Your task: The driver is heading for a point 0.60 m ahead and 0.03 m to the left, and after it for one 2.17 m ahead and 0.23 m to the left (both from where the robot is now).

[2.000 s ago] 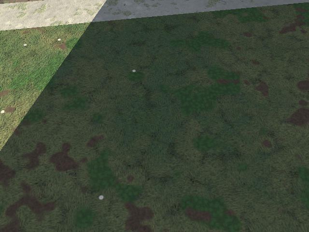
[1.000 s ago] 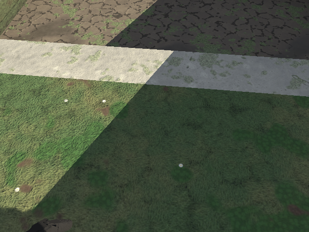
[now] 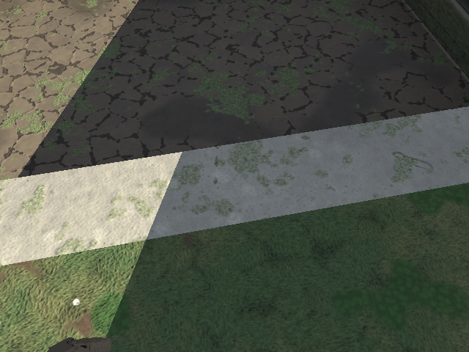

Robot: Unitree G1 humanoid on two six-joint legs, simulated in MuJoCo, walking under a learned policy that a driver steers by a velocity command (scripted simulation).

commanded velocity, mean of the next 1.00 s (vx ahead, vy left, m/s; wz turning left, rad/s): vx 0.50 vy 0.00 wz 0.18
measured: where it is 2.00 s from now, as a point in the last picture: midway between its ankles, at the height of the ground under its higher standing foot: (193, 211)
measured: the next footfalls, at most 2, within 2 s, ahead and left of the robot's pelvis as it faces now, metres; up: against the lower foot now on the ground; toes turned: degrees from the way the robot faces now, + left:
right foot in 0.02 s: +0.17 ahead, -0.10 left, +0.00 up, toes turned -4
left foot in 0.58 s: +0.50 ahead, +0.10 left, +0.00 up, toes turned +3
